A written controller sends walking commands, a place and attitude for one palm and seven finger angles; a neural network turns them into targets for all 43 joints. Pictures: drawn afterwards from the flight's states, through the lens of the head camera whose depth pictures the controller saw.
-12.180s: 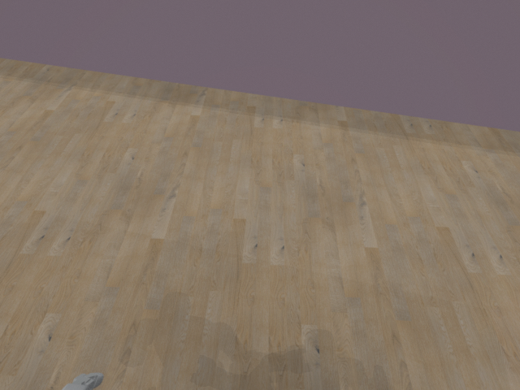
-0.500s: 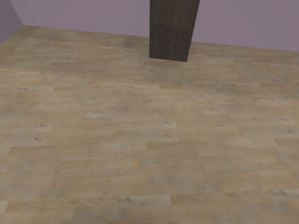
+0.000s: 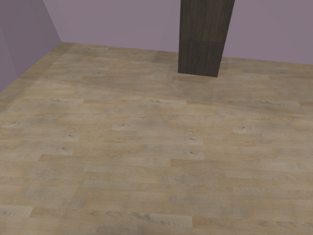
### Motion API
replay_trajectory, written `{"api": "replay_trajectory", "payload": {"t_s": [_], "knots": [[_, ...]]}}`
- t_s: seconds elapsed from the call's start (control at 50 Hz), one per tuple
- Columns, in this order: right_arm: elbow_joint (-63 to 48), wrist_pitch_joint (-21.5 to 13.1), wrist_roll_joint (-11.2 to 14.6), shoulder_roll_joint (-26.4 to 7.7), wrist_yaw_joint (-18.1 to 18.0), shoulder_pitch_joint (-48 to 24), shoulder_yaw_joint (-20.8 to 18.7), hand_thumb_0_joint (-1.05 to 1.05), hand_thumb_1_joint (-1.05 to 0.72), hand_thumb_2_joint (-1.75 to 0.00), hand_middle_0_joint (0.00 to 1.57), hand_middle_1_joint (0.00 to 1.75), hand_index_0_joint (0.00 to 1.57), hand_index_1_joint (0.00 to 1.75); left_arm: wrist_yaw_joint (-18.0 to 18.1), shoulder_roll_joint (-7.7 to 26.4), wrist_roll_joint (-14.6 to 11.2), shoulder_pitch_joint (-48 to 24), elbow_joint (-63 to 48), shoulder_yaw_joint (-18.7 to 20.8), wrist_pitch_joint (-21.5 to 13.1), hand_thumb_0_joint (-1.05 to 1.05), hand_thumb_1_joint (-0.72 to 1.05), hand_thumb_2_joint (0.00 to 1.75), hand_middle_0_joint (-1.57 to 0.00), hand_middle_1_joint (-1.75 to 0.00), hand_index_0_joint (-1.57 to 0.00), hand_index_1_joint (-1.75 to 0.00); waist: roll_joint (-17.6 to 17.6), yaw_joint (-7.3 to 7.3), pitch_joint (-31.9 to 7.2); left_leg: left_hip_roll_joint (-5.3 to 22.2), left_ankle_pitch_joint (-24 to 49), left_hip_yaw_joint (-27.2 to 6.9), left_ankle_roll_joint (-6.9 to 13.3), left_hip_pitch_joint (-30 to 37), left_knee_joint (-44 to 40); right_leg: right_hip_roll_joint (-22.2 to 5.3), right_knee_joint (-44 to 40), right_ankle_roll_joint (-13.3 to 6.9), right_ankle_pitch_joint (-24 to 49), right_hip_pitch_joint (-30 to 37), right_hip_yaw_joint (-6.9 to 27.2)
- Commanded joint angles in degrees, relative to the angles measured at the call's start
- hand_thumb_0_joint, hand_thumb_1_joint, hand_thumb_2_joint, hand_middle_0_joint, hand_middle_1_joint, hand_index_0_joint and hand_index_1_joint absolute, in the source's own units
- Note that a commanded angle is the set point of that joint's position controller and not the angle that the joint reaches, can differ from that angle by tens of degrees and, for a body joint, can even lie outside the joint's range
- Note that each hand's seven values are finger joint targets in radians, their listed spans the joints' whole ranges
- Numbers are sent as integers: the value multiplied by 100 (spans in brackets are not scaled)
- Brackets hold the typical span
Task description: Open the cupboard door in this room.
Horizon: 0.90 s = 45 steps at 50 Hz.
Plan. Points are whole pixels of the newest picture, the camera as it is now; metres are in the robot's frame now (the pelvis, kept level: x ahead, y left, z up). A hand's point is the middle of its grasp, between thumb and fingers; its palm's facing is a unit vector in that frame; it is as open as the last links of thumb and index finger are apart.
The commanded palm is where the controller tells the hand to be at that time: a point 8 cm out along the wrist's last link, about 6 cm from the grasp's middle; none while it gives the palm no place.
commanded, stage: stand and wait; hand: left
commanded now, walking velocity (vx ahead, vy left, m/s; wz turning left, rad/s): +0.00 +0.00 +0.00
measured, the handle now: out of the picture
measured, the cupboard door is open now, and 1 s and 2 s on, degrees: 0 0 0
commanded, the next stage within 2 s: turn or walk to find it in 0.04 s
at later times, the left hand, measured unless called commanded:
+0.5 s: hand out of the picture -0.02 +0.25 -0.17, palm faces +0.19 -0.95 -0.23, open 7.3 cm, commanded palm none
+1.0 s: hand out of the picture -0.04 +0.18 -0.17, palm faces +0.21 -0.95 -0.21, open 7.3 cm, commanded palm none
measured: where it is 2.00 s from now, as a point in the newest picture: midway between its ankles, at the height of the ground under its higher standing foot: outside the picture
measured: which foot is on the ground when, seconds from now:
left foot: up 0.00-0.30, down 0.32-1.00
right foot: down 0.00-0.34, up 0.36-0.70, down 0.72-1.00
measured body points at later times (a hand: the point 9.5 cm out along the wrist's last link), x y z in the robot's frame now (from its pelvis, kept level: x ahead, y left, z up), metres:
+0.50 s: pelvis -0.03 +0.04 +0.01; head -0.01 +0.06 +0.46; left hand -0.03 +0.30 -0.15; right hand +0.05 -0.19 -0.14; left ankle -0.04 +0.13 -0.73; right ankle -0.03 -0.10 -0.67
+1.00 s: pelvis -0.03 +0.00 +0.01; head -0.03 -0.01 +0.46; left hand -0.06 +0.23 -0.15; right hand +0.00 -0.23 -0.16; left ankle -0.05 +0.15 -0.73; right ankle -0.01 -0.10 -0.73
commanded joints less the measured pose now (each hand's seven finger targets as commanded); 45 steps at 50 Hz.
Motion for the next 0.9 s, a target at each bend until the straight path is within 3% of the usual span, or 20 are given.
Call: {"api": "replay_trajectory", "payload": {"t_s": [0.0, 0.04, 0.18, 0.26, 0.28, 0.3, 0.32, 0.34, 0.36, 0.4, 0.44, 0.56, 0.64, 0.68, 0.7, 0.72, 0.74, 0.76, 0.8, 0.88], "knots": [[-139, -69, -25, -393, 31, 199, -74, 0, -90, -90, 20, 30, 20, 30, 58, 988, 17, 33, -205, 243, -47, 0, 90, 90, -20, -30, -20, -30, -1060, 32, 224, 279, -14, -48, -18, -513, 1329, -1449, -1894, -710, 750, -161, 1542], [-35, -72, -13, -308, 31, 311, -51, 0, -90, -90, 20, 30, 20, 30, 52, 947, 21, 134, -168, 250, -79, 0, 90, 90, -20, -30, -20, -30, -1121, 70, 42, 284, 114, 98, -99, -471, 1274, -1308, -1727, -647, 1399, 162, 1097], [-141, -125, 31, -223, 25, -82, 0, 0, -90, -90, 20, 30, 20, 30, 90, 1202, 73, 646, 55, 425, -35, 0, 90, 90, -20, -30, -20, -30, -1208, 382, -268, 319, -291, 375, -196, -486, 313, -1667, -1271, -861, 2516, 918, 1003], [-10, -185, 23, -233, 20, 370, 22, 0, -90, -90, 20, 30, 20, 30, 92, 1212, 6, 455, 82, 439, 42, 0, 90, 90, -20, -30, -20, -30, -1112, 118, -493, 279, 985, 601, -147, 629, -1414, -1486, -679, -373, 2013, 463, 541], [12, -228, 13, -394, 32, 508, -10, 0, -90, -90, 20, 30, 20, 30, 77, 1077, -36, 422, 37, 415, 85, 0, 90, 90, -20, -30, -20, -30, -597, 25, -515, 519, 1477, 309, -48, 1123, -1930, -1233, -248, -85, 1360, -21, 240], [-68, -249, -37, -789, 33, 480, -98, 0, -90, -90, 20, 30, 20, 30, 40, 812, -64, 436, -81, 374, 127, 0, 90, 90, -20, -30, -20, -30, 612, 33, -399, 1479, 1877, -998, 340, 1346, -2289, -611, 578, 280, 10, -957, -170], [-136, -223, -69, -1135, 16, 586, -167, 0, -90, -90, 20, 30, 20, 30, 18, 610, -43, 205, -275, 317, 157, 0, 90, 90, -20, -30, -20, -30, 1231, -84, -147, 2271, 2338, -1807, 897, 911, -2684, -266, 1466, 442, -1474, -1313, -225], [-59, -238, -83, -1059, -45, 615, -168, 0, -90, -90, 20, 30, 20, 30, 63, 666, 3, -166, -279, 311, 247, 0, 90, 90, -20, -30, -20, -30, 1370, -219, -34, 2194, 2326, -1898, 1039, 493, -2830, -327, 2117, 421, -1575, -1264, 229], [-77, -225, -82, -941, -73, 410, -120, 0, -90, -90, 20, 30, 20, 30, 37, 745, 2, -268, -250, 344, 264, 0, 90, 90, -20, -30, -20, -30, 1005, -96, 181, 1973, 2245, -1715, 1033, 324, -2764, -334, 2471, 396, -1310, -1344, 390], [-171, -275, -63, -850, -96, 134, -70, 0, -90, -90, 20, 30, 20, 30, -25, 707, 6, -12, -114, 343, 217, 0, 90, 90, -20, -30, -20, -30, 553, 82, -29, 1697, 2747, -1289, 974, 692, -2524, -300, 2678, 431, -892, -1482, 407], [-178, -303, -49, -844, -99, 149, -74, 0, -90, -90, 20, 30, 20, 30, -26, 652, 3, 95, -59, 318, 196, 0, 90, 90, -20, -30, -20, -30, 449, 84, -237, 1511, 3143, -1002, 933, 1003, -2422, -258, 2630, 495, -729, -1479, 416], [-66, -309, -62, -750, -113, 351, -87, 0, -90, -90, 20, 30, 20, 30, 15, 471, -12, 0, -47, 187, 168, 0, 90, 90, -20, -30, -20, -30, 410, -41, -370, 1516, 3607, -980, 1023, 1260, -2273, -144, 1457, 504, -897, -1017, 386], [-10, -306, -46, -689, -97, 174, -62, 0, -90, -90, 20, 30, 20, 30, 46, 431, -22, 470, 187, 122, 86, 0, 90, 90, -20, -30, -20, -30, 481, 152, -407, 1333, 3411, -854, 836, 885, -2034, -31, -100, 440, -183, -29, 234], [34, -328, 17, -461, -73, 199, -16, 0, -90, -90, 20, 30, 20, 30, 84, 584, 7, 777, 350, 114, -10, 0, 90, 90, -20, -30, -20, -30, -49, 234, -405, 924, 2598, -536, 410, 424, -1587, -296, -1245, 371, 889, 796, 464], [32, -327, 59, -228, -47, 311, 23, 0, -90, -90, 20, 30, 20, 30, 109, 832, 19, 672, 352, 132, -63, 0, 90, 90, -20, -30, -20, -30, -698, 110, -343, 601, 1809, -214, 154, -2, -1331, -924, -1408, 120, 1166, 1001, 1204], [17, -294, 40, -126, -22, 317, 73, 0, -90, -90, 20, 30, 20, 30, 95, 1028, 8, 491, 306, 149, -75, 0, 90, 90, -20, -30, -20, -30, -1117, 38, -68, 262, 857, 68, -12, -112, -1284, -1393, -1546, -194, 1070, 600, 1542], [11, -195, -8, -180, -48, 259, 65, 0, -90, -90, 20, 30, 20, 30, 76, 1139, -5, 423, 257, 223, -98, 0, 90, 90, -20, -30, -20, -30, -1962, 127, 94, 210, 237, 116, -49, -41, -979, -1538, -1945, -477, 458, 137, 1904], [-4, -153, -34, -303, -49, 143, 43, 0, -90, -90, 20, 30, 20, 30, 69, 1029, 3, 416, 234, 206, -76, 0, 90, 90, -20, -30, -20, -30, -1913, 197, 404, 284, 53, 24, -13, -3, -626, -1536, -2179, -620, -49, -301, 2011], [173, -185, -32, -193, -53, 415, 70, 0, -90, -90, 20, 30, 20, 30, 71, 855, -5, 267, 277, 170, -65, 0, 90, 90, -20, -30, -20, -30, -1215, 15, 378, 356, 493, 71, 3, 116, -681, -1306, -1847, -640, 523, -171, 1651], [440, -276, -25, -121, -98, 745, 149, 0, -90, -90, 20, 30, 20, 30, 64, 671, -66, 335, 404, 132, -80, 0, 90, 90, -20, -30, -20, -30, -648, 5, 10, 553, 1809, 31, 2, 829, -1616, -811, -1370, -240, 711, -133, 963]]}}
